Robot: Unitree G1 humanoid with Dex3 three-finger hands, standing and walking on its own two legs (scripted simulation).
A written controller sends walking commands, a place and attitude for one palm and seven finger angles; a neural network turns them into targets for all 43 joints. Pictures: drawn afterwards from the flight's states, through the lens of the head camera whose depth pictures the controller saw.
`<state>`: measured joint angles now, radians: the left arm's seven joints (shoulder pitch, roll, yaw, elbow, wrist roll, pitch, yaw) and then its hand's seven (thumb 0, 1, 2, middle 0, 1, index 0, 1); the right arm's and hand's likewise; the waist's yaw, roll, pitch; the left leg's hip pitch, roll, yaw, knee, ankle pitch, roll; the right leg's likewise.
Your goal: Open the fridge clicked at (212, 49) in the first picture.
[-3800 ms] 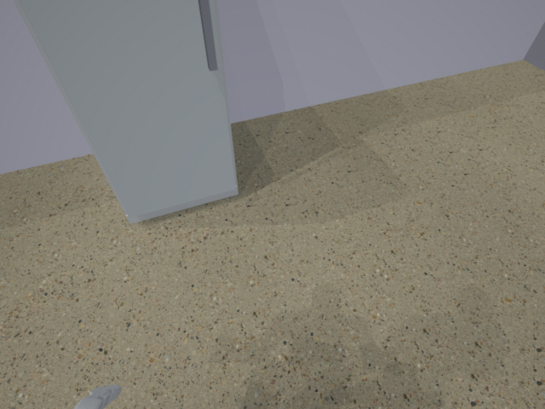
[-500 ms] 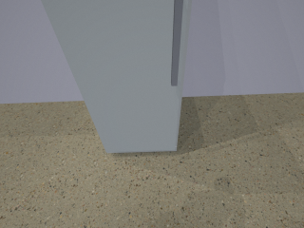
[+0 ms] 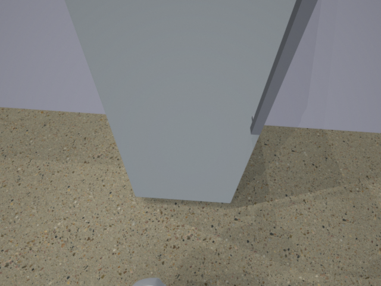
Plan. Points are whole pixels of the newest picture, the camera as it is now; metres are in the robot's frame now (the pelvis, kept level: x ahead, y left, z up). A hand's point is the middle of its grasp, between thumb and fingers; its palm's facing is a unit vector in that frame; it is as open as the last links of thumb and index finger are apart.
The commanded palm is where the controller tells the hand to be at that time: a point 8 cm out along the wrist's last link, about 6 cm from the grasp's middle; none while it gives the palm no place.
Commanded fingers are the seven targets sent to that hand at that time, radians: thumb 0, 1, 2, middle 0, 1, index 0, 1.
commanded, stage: come to a stop and stand still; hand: right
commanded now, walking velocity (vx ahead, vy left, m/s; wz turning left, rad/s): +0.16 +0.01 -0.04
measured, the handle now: (275, 70) +0.56 -0.14 +0.16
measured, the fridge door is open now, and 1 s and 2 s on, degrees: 0 0 0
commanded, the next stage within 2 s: none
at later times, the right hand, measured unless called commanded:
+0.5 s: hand out of the picture +0.06 -0.18 -0.17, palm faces +0.06 +0.97 -0.21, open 7.4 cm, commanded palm none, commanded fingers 0.00 -0.90 -0.90 0.20 0.30 0.20 0.30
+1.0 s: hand out of the picture +0.01 -0.13 -0.16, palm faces +0.08 +0.98 -0.19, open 7.3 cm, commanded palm none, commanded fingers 0.00 -0.90 -0.90 0.20 0.30 0.20 0.30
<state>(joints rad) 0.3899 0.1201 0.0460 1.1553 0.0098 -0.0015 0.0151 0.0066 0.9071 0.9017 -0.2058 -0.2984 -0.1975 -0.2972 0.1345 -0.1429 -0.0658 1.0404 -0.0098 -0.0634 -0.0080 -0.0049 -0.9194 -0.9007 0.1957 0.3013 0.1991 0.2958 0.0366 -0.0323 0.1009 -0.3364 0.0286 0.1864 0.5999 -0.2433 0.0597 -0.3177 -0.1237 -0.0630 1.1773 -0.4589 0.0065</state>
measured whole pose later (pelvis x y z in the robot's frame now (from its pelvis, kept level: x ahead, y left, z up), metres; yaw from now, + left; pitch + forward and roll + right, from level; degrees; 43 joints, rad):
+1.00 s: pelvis -0.01 +0.05 +0.01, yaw -1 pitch -2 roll +0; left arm 0.25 0.14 0.01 1.14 0.01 0.02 0.03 0.00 0.91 0.90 -0.20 -0.30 -0.19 -0.30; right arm 0.23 -0.17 -0.02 1.11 -0.01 0.00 -0.03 0.01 -0.93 -0.90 0.20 0.30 0.20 0.30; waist -0.02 0.01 0.05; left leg -0.21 0.00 0.13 0.46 -0.22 0.05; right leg -0.16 -0.06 -0.04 0.46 -0.27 0.04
